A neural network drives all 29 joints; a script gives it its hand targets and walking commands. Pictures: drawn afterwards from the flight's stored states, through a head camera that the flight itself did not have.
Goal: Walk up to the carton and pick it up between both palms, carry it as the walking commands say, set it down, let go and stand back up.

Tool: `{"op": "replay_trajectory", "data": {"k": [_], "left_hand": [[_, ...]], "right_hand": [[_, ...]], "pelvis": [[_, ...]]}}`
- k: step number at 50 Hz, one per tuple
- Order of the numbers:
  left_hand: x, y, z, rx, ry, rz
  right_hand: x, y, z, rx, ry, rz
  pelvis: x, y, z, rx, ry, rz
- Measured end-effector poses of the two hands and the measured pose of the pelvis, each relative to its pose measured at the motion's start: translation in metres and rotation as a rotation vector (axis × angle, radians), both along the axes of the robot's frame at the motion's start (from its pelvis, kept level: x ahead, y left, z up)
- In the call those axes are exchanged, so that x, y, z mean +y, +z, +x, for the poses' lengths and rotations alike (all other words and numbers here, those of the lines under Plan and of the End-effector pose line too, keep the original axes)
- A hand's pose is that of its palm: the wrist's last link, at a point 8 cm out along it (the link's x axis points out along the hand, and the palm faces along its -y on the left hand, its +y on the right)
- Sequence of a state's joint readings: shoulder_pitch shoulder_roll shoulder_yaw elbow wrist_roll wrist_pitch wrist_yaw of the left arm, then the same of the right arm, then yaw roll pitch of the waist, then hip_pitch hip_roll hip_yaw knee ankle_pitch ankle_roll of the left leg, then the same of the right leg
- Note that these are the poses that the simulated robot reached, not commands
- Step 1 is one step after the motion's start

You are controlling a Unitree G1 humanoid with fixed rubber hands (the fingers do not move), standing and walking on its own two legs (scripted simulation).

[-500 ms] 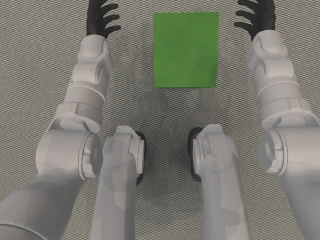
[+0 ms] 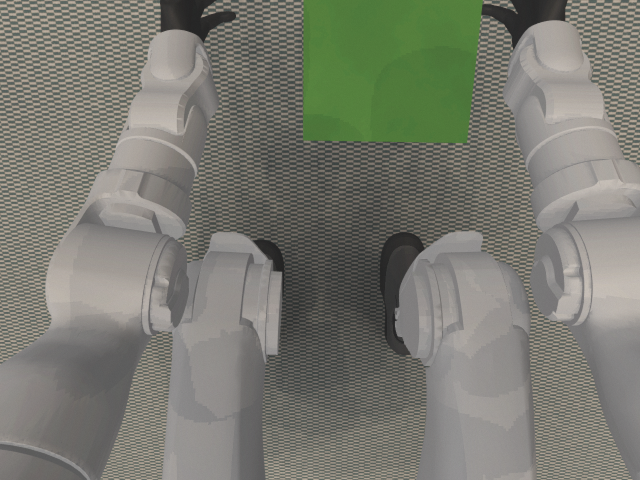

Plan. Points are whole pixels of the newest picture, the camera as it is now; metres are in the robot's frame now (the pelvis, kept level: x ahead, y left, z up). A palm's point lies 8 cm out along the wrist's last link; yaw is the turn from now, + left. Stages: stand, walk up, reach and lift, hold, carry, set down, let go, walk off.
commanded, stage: reach and lift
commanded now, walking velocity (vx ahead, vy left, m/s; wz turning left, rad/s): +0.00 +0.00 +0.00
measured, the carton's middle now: (375, 64) +0.49 -0.06 -0.26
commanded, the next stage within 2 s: none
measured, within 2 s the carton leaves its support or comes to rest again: leaves its support in 1.24 s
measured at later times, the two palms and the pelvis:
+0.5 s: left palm (209, 25) +0.52 +0.11 -0.18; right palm (516, 21) +0.51 -0.18 -0.18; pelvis +0.00 +0.00 +0.00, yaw +0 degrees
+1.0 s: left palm (236, 10) +0.53 +0.08 -0.17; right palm (503, 10) +0.52 -0.17 -0.18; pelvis +0.01 +0.00 -0.01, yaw +0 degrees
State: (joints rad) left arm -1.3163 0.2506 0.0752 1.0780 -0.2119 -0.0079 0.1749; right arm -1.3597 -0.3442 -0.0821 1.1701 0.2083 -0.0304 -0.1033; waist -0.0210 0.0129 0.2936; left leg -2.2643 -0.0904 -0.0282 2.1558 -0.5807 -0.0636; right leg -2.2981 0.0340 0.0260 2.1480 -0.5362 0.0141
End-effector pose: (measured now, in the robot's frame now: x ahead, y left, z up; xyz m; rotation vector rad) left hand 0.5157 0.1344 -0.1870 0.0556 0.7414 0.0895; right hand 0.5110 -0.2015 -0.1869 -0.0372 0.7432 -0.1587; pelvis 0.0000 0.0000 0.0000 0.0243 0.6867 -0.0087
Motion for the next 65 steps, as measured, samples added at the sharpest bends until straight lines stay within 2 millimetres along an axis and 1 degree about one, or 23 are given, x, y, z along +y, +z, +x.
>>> {"op": "replay_trajectory", "data": {"k": [7,11,15,19,25,33,36,42,47,54,59,65], "left_hand": [[-0.007,0.002,0.001,-0.003,-0.009,-0.015],[-0.008,0.003,0.000,-0.003,-0.009,-0.014],[-0.008,0.004,-0.002,-0.002,-0.010,-0.015],[-0.013,0.005,-0.002,-0.001,-0.019,-0.019],[-0.025,0.007,0.001,-0.007,-0.036,-0.029],[-0.049,0.011,0.007,-0.022,-0.070,-0.051],[-0.059,0.014,0.008,-0.025,-0.084,-0.061],[-0.060,0.015,0.008,-0.019,-0.055,-0.048],[-0.058,0.015,0.010,0.002,-0.026,-0.061],[-0.046,0.018,0.011,0.022,-0.015,-0.051],[-0.043,0.021,0.012,0.016,-0.010,-0.057],[-0.045,0.024,0.011,0.009,-0.010,-0.060]], "right_hand": [[-0.004,0.003,-0.002,0.000,-0.003,-0.008],[-0.004,0.004,-0.004,0.002,-0.002,-0.010],[-0.001,0.005,-0.003,0.002,0.004,-0.005],[0.007,0.005,-0.002,-0.001,0.016,0.003],[0.020,0.004,0.000,-0.004,0.034,0.012],[0.021,0.005,0.001,-0.007,0.039,-0.007],[0.026,0.006,0.003,-0.009,0.052,-0.003],[0.030,0.007,0.004,0.004,0.044,-0.013],[0.032,0.008,0.008,0.027,0.044,-0.001],[0.041,0.008,0.009,0.044,0.084,0.029],[0.044,0.009,0.008,0.057,0.095,0.024],[0.043,0.009,0.005,0.061,0.081,0.016]], "pelvis": [[0.002,-0.002,0.001,0.010,0.002,-0.001],[0.002,-0.002,0.000,0.012,0.001,-0.002],[0.002,-0.001,-0.002,0.012,0.001,-0.001],[0.002,0.000,-0.003,0.013,0.002,0.000],[0.002,0.001,-0.003,0.014,0.004,0.001],[0.002,0.003,-0.003,0.011,0.000,-0.001],[0.001,0.004,-0.002,0.009,-0.002,0.000],[0.000,0.004,0.000,0.007,-0.004,0.004],[-0.001,-0.002,0.002,-0.002,0.000,0.005],[-0.001,-0.010,0.009,-0.006,0.005,0.008],[0.001,-0.010,0.011,-0.002,0.007,0.005],[0.004,-0.008,0.012,-0.002,0.006,-0.004]]}}
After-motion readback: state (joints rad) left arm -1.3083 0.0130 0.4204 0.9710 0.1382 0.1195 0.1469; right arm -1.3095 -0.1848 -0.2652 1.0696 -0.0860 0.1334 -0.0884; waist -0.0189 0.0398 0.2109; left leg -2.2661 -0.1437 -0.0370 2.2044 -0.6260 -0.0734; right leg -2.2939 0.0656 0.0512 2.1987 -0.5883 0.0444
